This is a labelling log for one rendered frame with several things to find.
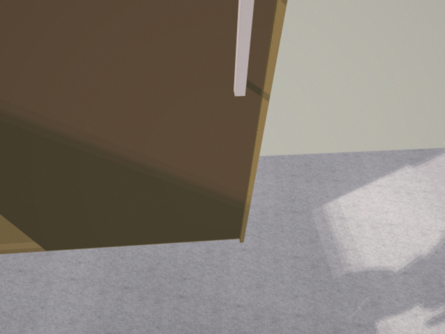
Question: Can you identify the wardrobe door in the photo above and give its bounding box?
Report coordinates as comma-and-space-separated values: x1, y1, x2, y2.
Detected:
0, 0, 275, 251
0, 215, 34, 244

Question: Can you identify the handle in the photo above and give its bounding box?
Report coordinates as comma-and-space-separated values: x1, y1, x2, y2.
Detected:
234, 0, 254, 96

